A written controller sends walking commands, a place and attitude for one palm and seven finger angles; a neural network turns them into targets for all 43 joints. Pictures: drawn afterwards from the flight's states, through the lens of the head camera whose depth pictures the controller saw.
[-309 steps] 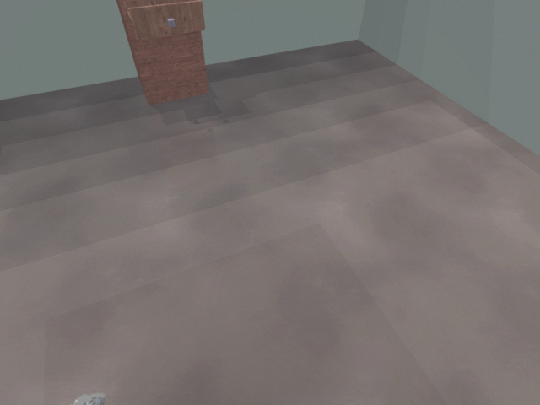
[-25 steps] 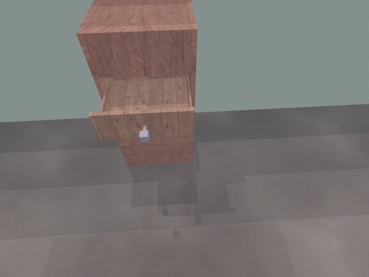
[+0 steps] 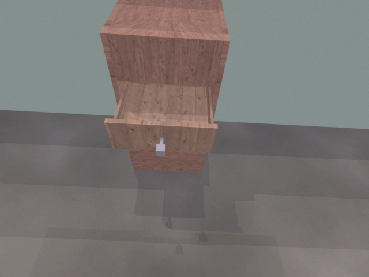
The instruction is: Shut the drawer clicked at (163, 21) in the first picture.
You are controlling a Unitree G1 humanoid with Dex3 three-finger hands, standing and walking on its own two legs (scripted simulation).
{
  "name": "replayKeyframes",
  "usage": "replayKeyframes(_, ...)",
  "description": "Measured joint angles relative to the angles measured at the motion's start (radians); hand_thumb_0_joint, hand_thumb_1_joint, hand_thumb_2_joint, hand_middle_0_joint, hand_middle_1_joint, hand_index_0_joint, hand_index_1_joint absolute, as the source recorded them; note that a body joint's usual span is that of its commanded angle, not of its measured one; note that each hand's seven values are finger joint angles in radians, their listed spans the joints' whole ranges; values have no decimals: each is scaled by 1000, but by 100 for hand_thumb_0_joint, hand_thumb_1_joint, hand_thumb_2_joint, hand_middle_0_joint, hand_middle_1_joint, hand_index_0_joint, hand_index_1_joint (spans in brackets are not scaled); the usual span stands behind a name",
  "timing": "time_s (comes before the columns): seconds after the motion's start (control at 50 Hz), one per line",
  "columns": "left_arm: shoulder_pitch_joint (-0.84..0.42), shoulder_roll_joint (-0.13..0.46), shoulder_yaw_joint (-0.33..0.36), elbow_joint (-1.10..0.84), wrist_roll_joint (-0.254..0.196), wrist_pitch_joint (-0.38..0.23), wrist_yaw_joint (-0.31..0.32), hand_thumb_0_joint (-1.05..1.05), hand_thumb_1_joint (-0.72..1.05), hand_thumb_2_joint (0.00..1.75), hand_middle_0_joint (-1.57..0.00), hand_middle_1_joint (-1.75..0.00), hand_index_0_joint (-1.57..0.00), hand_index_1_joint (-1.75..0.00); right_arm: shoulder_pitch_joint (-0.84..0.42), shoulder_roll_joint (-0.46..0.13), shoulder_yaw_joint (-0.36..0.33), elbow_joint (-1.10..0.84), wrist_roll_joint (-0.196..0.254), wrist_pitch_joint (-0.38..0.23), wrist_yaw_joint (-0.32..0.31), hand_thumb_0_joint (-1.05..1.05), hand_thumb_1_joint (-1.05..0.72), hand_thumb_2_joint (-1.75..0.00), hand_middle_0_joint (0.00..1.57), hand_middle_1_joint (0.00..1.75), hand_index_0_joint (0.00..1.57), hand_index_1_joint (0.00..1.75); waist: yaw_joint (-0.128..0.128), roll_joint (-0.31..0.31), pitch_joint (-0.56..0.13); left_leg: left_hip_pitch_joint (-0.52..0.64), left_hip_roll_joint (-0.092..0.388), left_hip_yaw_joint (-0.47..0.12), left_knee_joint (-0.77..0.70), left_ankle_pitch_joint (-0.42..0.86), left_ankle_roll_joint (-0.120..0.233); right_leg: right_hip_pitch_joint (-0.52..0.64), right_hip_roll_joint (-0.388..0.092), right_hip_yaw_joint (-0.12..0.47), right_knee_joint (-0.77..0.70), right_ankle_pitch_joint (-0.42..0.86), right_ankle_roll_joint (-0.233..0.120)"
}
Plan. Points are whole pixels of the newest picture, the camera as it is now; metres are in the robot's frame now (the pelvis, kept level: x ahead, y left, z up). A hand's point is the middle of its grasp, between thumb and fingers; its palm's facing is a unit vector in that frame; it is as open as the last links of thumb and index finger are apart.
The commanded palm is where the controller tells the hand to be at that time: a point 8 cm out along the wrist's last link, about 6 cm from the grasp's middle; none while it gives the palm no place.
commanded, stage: take the last steps up to it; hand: left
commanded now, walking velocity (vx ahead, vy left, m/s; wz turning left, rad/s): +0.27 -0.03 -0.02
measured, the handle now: (161, 146) +0.55 +0.12 -0.17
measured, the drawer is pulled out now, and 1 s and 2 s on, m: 0.22 0.22 0.22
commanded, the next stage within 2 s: come to a stop and stand still in 0.32 s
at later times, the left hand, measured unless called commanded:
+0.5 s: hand (138, 239) +0.23 +0.13 -0.15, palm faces +0.06 -0.97 -0.24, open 7.2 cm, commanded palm none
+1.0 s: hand (126, 257) +0.19 +0.16 -0.17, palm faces +0.03 -0.96 -0.26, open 7.4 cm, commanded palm none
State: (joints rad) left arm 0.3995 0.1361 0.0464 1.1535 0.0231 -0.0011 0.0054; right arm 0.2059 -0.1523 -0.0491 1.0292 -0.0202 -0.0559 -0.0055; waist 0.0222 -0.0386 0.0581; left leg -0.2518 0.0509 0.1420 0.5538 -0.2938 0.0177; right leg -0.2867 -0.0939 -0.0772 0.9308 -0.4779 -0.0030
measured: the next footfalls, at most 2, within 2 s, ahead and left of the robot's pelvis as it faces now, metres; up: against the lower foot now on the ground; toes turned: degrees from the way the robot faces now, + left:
right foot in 0.30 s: +0.22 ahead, -0.13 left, +0.00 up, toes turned -8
left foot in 0.70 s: +0.24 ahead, +0.09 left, +0.00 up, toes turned +3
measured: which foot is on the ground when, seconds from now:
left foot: down 0.00-0.32, up 0.34-0.68, down 0.70-1.00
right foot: up 0.00-0.28, down 0.30-0.72, up 0.74-1.00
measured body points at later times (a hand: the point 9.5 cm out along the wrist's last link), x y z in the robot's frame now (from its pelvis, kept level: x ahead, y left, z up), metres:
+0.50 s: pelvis +0.15 -0.05 +0.01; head +0.17 -0.07 +0.46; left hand +0.22 +0.19 -0.13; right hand +0.14 -0.27 -0.16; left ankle +0.11 +0.10 -0.67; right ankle +0.18 -0.13 -0.73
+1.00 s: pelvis +0.16 -0.04 +0.00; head +0.20 -0.04 +0.45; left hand +0.19 +0.21 -0.15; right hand +0.25 -0.26 -0.15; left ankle +0.20 +0.09 -0.73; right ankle +0.12 -0.17 -0.73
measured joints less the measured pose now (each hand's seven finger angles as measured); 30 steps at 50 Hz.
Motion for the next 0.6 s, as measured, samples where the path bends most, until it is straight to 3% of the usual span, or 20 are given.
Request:
replayKeyframes(0.04,-39,16,9,-8,1,0,-5,1,91,89,-20,-30,-20,-30,24,1,3,5,0,-9,-10,0,-94,-89,20,30,20,30,-14,-2,0,47,-9,7,-58,12,-3,-82,2,1,110,54,-6)
replayKeyframes(0.08,-84,31,14,-30,1,-3,-7,1,91,89,-20,-30,-20,-30,55,3,9,22,1,-12,-15,0,-93,-89,20,30,20,30,-20,0,-3,91,-19,11,-117,27,-1,-141,-1,-2,123,100,0)
replayKeyframes(0.16,-177,52,19,-85,-1,-7,-8,1,91,89,-20,-30,-19,-30,116,11,16,64,0,-4,-14,0,-92,-89,20,30,20,30,-31,13,-6,165,-29,11,-189,31,-7,-191,-10,-9,-12,149,11)
replayKeyframes(0.26,-267,55,19,-140,-1,-13,-12,0,91,89,-20,-30,-19,-30,165,15,13,105,-5,18,-5,0,-91,-89,20,30,20,30,-57,42,2,218,-18,10,-165,-33,-36,-156,-1,-21,-228,202,7)
replayKeyframes(0.3,-281,55,17,-155,1,-27,-14,0,91,89,-20,-30,-19,-30,185,16,12,115,-4,25,-3,1,-91,-89,20,30,20,30,-63,53,2,220,-4,7,-99,-92,-54,-100,13,-35,-324,244,1)
replayKeyframes(0.32,-288,53,17,-159,4,-39,-13,0,91,89,-20,-30,-19,-30,189,15,12,121,0,28,-1,1,-91,-89,20,30,20,30,-62,62,5,198,11,2,-24,-130,-48,-90,22,-43,-328,284,-23)
replayKeyframes(0.36,-294,38,10,-163,0,-59,-8,0,91,89,-20,-30,-19,-30,173,7,12,125,7,44,2,1,-91,-89,20,30,20,30,-65,85,19,102,19,-49,231,-213,-24,-83,36,-63,-284,247,-52)
replayKeyframes(0.4,-282,23,2,-160,-5,-62,-2,0,91,89,-20,-30,-19,-30,147,-1,7,121,8,54,3,1,-91,-89,20,30,20,30,-61,91,21,-3,12,-82,449,-198,-11,-48,46,-73,-310,223,-61)
replayKeyframes(0.44,-258,5,-5,-148,-7,-58,5,0,91,89,-20,-30,-20,-30,117,-10,3,105,6,54,4,1,-91,-89,20,30,19,30,-57,94,14,-87,20,-88,539,-133,-11,-7,58,-79,-373,241,-55)
replayKeyframes(0.5,-225,-1,6,-129,-12,-53,28,-1,94,89,-20,-30,-20,-30,71,-16,6,74,7,51,-3,1,-91,-89,20,30,19,30,-50,87,-2,-152,31,-88,463,-80,-33,38,70,-83,-459,267,-62)
replayKeyframes(0.6,-200,15,-8,-102,-4,-23,29,-1,95,89,-21,-30,-20,-30,-8,-32,11,42,16,67,-16,1,-92,-89,20,30,19,30,-21,76,-1,-136,20,-94,220,-60,-57,65,77,-72,-488,264,-55)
